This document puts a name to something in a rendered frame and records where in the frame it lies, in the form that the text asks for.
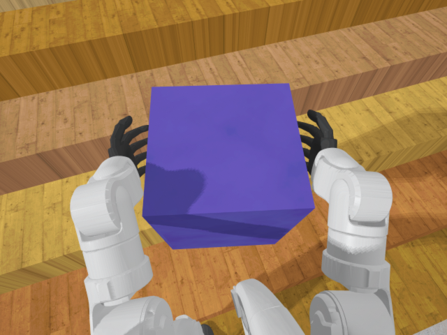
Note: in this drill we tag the robot right forearm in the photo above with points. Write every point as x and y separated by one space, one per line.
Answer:
358 217

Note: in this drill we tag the robot right thigh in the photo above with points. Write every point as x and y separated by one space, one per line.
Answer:
265 314

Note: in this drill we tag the robot right upper arm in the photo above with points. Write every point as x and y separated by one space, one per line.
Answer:
342 312

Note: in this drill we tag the robot left hand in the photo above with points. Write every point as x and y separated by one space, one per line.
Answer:
119 143

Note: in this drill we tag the carton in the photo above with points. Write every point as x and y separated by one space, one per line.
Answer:
225 165

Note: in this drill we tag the robot thigh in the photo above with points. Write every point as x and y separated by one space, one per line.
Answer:
265 314
186 326

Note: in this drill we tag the robot right hand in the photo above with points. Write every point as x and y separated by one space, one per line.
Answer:
323 137

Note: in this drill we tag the robot left thigh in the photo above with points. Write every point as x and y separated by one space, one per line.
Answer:
186 326

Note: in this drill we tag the robot left upper arm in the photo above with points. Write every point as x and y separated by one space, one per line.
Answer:
142 316

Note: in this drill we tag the robot left forearm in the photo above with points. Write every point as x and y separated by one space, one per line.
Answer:
103 214

